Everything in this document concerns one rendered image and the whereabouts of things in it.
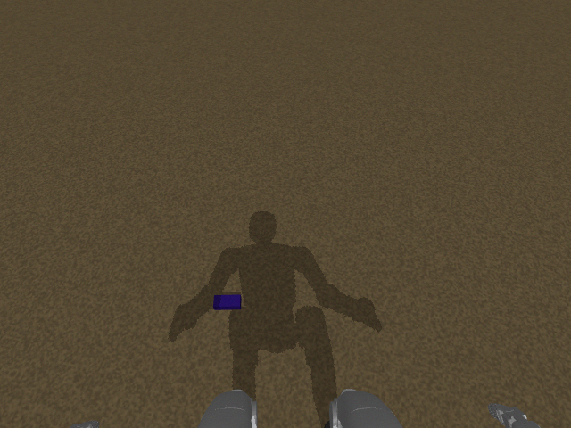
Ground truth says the small box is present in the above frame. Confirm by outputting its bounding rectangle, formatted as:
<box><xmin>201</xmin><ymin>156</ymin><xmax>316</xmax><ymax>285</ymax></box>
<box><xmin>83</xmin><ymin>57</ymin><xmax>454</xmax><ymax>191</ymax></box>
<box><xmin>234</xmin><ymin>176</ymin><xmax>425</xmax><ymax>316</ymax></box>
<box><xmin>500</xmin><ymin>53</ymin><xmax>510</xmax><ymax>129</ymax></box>
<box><xmin>213</xmin><ymin>294</ymin><xmax>242</xmax><ymax>310</ymax></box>

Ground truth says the right robot hand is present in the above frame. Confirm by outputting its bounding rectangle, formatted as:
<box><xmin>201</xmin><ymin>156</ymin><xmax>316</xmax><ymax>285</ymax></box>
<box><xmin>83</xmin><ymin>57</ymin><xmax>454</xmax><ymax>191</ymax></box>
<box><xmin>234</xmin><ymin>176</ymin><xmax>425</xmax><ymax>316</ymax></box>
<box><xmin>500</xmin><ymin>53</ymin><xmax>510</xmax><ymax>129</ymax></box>
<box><xmin>488</xmin><ymin>403</ymin><xmax>541</xmax><ymax>428</ymax></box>

